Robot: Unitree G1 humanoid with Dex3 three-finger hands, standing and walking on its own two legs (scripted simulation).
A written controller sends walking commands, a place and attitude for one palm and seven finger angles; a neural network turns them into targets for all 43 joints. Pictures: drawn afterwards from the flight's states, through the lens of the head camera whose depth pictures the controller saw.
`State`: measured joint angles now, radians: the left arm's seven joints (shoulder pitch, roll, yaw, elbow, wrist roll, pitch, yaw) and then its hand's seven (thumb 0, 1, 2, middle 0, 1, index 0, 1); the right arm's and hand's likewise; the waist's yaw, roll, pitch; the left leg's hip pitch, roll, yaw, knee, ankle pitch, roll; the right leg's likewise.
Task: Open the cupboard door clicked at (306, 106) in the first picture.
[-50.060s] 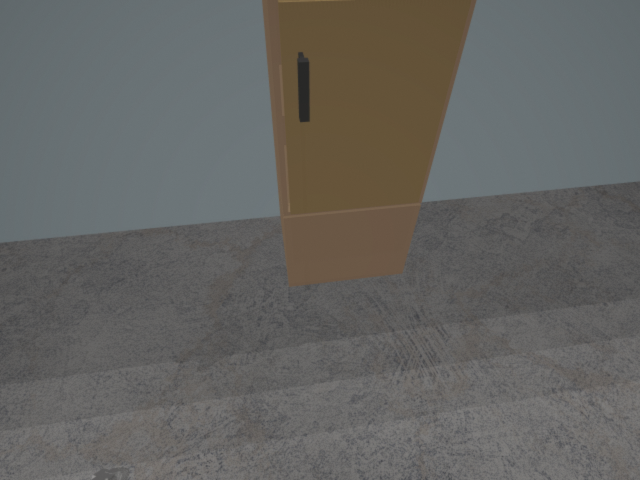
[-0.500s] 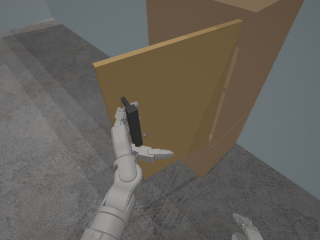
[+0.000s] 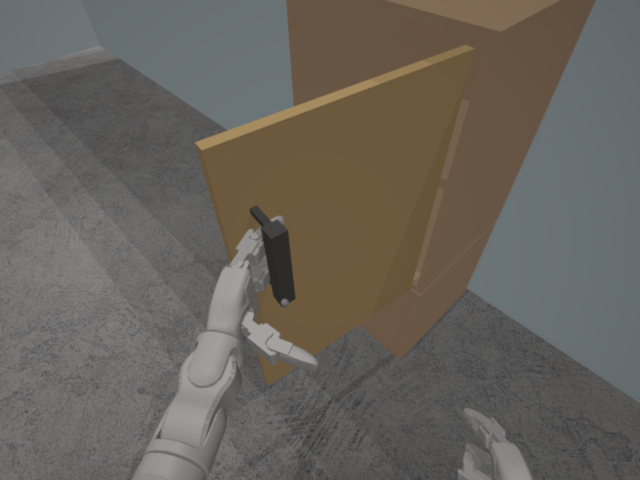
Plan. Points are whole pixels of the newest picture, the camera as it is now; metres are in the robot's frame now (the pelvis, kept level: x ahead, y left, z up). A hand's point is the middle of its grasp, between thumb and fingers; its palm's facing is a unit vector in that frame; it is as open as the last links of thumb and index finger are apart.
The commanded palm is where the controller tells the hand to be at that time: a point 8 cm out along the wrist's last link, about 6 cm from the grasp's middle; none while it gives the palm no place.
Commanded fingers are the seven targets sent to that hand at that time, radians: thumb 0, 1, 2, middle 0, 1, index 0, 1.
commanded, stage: slide the hand sideways off the handle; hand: left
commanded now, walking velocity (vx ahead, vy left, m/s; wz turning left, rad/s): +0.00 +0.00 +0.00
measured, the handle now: (271, 256) +0.38 +0.09 +0.09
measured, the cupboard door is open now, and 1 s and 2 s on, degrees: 82 81 81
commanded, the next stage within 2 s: draw the hand back to the body in 0.74 s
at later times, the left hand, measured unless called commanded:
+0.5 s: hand (230, 332) +0.26 +0.12 +0.08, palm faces -0.05 -1.00 -0.05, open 16.2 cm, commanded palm +0.24 +0.18 +0.08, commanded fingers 0.00 -0.50 0.30 -0.15 -0.30 -0.15 -0.30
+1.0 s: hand (190, 345) +0.24 +0.16 +0.09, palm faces -0.07 -1.00 -0.06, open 16.3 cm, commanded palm +0.22 +0.22 +0.10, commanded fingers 0.00 -0.50 0.30 -0.15 -0.30 -0.15 -0.30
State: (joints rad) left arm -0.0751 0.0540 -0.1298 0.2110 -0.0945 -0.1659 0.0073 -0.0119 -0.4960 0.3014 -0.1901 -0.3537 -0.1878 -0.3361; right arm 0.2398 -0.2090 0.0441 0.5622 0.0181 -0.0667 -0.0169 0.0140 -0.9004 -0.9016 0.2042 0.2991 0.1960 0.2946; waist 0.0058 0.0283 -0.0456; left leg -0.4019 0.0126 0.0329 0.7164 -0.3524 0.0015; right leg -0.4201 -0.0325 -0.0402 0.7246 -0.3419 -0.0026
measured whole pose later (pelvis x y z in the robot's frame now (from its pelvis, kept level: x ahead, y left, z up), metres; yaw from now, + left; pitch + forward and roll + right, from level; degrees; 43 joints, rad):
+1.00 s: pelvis +0.02 +0.00 +0.00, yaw +2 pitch +3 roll -1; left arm 0.28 0.23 0.10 -0.11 -0.24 -0.17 -0.26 -0.01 -0.50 0.30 -0.15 -0.30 -0.15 -0.30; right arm 0.24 -0.25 0.05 0.56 0.04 -0.20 -0.08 0.02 -0.90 -0.90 0.20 0.30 0.20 0.29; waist 0.02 0.05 -0.04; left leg -0.43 0.02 -0.01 0.78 -0.40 0.00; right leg -0.42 -0.02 -0.08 0.75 -0.38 -0.01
